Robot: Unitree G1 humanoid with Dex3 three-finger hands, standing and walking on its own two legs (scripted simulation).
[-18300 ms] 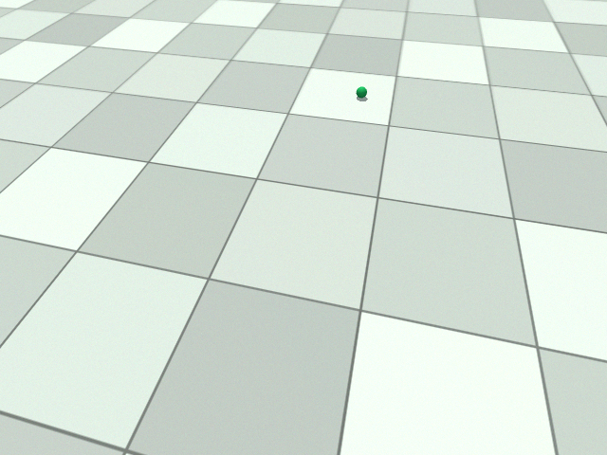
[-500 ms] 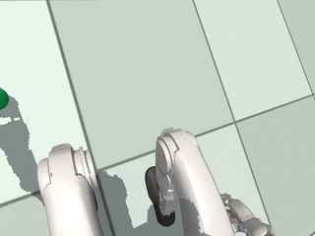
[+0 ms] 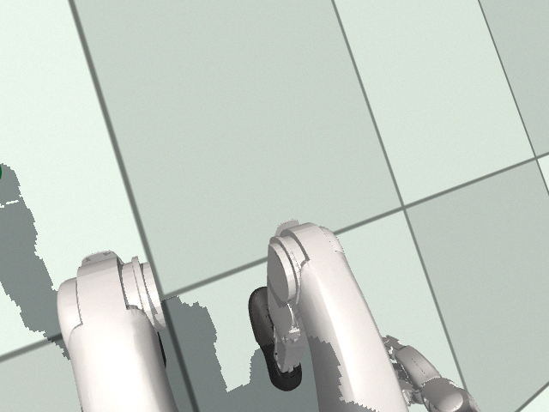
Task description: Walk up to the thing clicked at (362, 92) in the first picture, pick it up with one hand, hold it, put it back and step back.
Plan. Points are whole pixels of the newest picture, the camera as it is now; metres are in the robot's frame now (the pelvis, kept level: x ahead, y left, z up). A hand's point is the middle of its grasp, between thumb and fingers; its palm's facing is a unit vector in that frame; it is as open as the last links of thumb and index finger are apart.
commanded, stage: rise first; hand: left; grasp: from above
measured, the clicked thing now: out of the picture +0.45 +0.39 -0.28
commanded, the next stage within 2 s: none
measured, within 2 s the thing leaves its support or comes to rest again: neither
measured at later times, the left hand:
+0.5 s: hand out of the picture +0.41 +0.42 -0.18, palm faces -0.42 -0.16 -0.89, open 14.1 cm
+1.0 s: hand out of the picture +0.41 +0.42 -0.17, palm faces -0.42 -0.15 -0.89, open 14.0 cm
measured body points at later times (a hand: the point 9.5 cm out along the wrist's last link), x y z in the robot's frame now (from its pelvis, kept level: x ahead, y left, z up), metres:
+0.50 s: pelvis +0.00 +0.00 +0.00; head +0.24 +0.13 +0.35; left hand +0.43 +0.42 -0.13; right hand +0.09 -0.26 -0.09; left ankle +0.07 +0.13 -0.28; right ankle +0.10 -0.12 -0.28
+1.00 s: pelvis +0.00 +0.00 +0.00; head +0.23 +0.13 +0.36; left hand +0.42 +0.43 -0.12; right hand +0.10 -0.26 -0.08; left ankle +0.07 +0.13 -0.28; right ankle +0.10 -0.12 -0.28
